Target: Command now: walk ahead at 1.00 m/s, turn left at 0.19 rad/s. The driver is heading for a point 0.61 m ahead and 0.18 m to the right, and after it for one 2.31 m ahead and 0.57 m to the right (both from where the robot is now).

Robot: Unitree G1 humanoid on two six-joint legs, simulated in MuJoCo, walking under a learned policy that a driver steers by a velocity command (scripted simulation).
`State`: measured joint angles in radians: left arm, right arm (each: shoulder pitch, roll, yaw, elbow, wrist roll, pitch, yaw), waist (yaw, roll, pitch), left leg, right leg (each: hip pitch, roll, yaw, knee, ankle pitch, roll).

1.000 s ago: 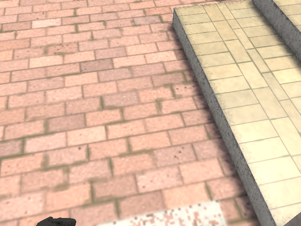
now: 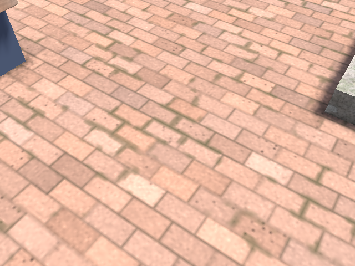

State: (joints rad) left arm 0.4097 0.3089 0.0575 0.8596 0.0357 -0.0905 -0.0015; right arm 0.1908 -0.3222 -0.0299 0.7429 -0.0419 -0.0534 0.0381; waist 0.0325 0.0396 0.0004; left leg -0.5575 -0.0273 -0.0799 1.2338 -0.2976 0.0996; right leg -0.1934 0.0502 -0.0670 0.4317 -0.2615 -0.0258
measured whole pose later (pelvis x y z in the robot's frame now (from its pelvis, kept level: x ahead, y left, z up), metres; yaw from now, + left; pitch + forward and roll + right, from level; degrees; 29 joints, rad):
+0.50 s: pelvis +0.48 +0.01 +0.00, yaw -14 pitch +1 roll +2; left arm 0.16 0.33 0.06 0.75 0.02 0.00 -0.06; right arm 0.45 -0.31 -0.06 0.90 -0.02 -0.11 0.00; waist -0.04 -0.05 0.00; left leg 0.01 -0.01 0.21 0.31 -0.33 0.00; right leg -0.76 -0.10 -0.04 1.15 -0.11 -0.09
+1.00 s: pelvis +0.93 -0.17 +0.00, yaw -34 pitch +1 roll -1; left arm 0.46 0.28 0.05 0.87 -0.01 -0.10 -0.02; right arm 0.03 -0.24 0.02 0.63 -0.03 -0.06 0.04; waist 0.08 0.01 0.04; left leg -0.74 0.15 0.01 0.67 0.10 0.02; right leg 0.12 0.18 0.08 0.18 -0.30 -0.15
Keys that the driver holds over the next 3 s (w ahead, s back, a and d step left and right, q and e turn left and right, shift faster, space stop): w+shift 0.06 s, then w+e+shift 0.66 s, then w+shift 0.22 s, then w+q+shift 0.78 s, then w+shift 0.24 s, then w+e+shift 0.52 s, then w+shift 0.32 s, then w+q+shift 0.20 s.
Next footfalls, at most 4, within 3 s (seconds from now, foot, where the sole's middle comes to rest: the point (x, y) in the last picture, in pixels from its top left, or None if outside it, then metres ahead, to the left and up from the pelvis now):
0.24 left None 0.44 0.12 -0.77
0.68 right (225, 191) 0.82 -0.15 -0.77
1.14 left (243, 114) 1.29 -0.27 -0.77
1.56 right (295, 77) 1.60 -0.60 -0.77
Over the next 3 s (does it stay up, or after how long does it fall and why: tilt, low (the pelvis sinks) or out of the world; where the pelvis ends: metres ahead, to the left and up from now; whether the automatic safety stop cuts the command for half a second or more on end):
stays up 2.83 -0.53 -0.01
